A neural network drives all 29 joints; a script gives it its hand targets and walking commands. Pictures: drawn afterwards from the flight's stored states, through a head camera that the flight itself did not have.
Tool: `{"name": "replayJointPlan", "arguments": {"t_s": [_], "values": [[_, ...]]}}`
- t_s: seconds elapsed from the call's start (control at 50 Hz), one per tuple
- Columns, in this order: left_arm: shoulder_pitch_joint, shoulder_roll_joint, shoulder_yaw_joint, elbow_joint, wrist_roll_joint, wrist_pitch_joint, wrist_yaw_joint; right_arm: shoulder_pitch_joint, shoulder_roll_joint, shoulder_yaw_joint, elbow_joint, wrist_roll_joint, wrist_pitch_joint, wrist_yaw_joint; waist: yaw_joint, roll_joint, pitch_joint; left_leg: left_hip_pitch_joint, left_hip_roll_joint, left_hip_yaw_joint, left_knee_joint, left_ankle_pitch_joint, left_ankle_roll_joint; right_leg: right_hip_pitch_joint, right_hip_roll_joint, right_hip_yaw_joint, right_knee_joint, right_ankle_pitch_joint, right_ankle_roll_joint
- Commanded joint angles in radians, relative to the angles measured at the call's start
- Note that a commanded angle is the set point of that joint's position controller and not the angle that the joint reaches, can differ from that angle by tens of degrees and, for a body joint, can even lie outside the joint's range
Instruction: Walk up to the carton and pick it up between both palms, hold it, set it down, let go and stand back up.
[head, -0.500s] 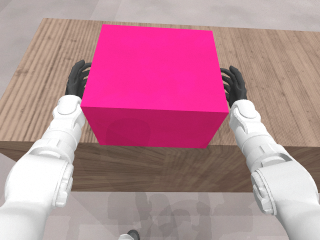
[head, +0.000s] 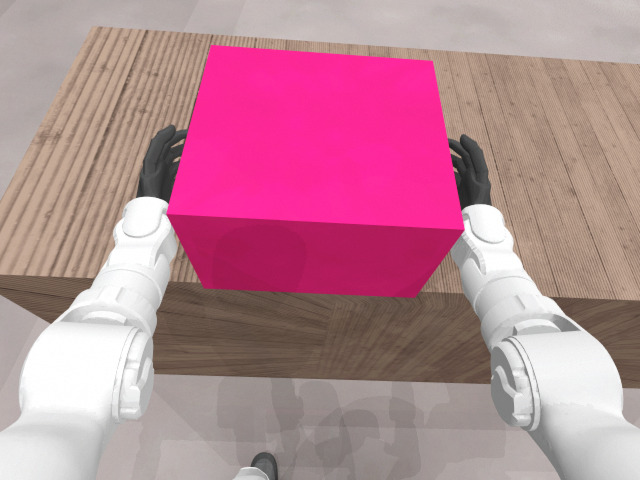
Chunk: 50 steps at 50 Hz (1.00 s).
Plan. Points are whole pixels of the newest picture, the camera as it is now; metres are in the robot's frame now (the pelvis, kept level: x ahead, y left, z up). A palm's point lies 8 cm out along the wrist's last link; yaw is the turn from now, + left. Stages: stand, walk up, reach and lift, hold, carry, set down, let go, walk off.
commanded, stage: reach and lift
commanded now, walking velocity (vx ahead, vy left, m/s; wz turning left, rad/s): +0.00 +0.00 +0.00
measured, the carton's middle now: (316, 176) +0.51 +0.04 +0.03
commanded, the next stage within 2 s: none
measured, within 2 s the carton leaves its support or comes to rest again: neither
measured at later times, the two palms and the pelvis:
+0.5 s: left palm (159, 193) +0.45 +0.23 +0.05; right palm (470, 208) +0.46 -0.16 +0.05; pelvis +0.02 +0.00 +0.02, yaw +0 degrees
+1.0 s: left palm (159, 193) +0.44 +0.23 +0.05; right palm (469, 208) +0.46 -0.16 +0.05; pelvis +0.02 +0.00 +0.02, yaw +1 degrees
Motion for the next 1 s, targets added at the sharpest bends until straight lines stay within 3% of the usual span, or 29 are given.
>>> {"name": "replayJointPlan", "arguments": {"t_s": [0.0, 0.08, 0.12, 0.2, 0.42, 0.88, 0.98], "values": [[-0.519, -0.128, -0.010, -0.178, 0.079, -0.062, -0.050, -0.475, 0.080, -0.008, -0.196, -0.110, -0.067, 0.058, -0.018, 0.077, -0.794, 0.801, -0.014, 0.014, 0.036, 0.496, -0.081, 0.116, 0.001, -0.039, -0.086, 0.364, 0.012], [-0.509, -0.480, -0.013, -0.068, 0.238, -0.105, -0.136, -0.441, 0.472, -0.088, -0.173, -0.376, -0.117, 0.159, -0.024, 0.092, -0.680, 0.856, -0.003, 0.017, -0.006, 0.519, -0.086, 0.156, -0.015, -0.054, -0.142, 0.413, 0.004], [-0.472, -0.541, -0.007, -0.017, 0.268, -0.131, -0.150, -0.407, 0.525, -0.115, -0.132, -0.439, -0.140, 0.192, -0.025, 0.082, -0.652, 0.853, 0.002, 0.016, -0.027, 0.540, -0.082, 0.197, -0.016, -0.054, -0.151, 0.447, 0.002], [-0.430, -0.555, 0.012, 0.020, 0.284, -0.156, -0.149, -0.361, 0.556, -0.121, -0.085, -0.502, -0.162, 0.210, -0.023, 0.051, -0.614, 0.835, 0.003, 0.025, -0.063, 0.549, -0.070, 0.249, -0.017, -0.055, -0.164, 0.456, 0.009], [-0.373, -0.552, 0.015, 0.030, 0.283, -0.176, -0.144, -0.298, 0.576, -0.100, -0.040, -0.520, -0.178, 0.209, -0.015, 0.031, -0.530, 0.838, 0.003, 0.034, -0.087, 0.580, -0.063, 0.263, -0.012, -0.052, -0.189, 0.433, 0.011], [-0.353, -0.562, 0.024, 0.015, 0.298, -0.169, -0.147, -0.267, 0.618, -0.079, -0.063, -0.516, -0.180, 0.185, -0.015, 0.033, -0.500, 0.796, -0.009, 0.045, -0.113, 0.527, -0.055, 0.317, -0.020, -0.045, -0.193, 0.447, 0.010], [-0.380, -0.579, 0.016, -0.029, 0.298, -0.200, -0.137, -0.291, 0.633, -0.080, -0.076, -0.532, -0.234, 0.176, -0.004, 0.044, -0.555, 0.816, -0.005, 0.052, -0.103, 0.595, -0.068, 0.307, -0.011, -0.056, -0.191, 0.483, 0.014]]}}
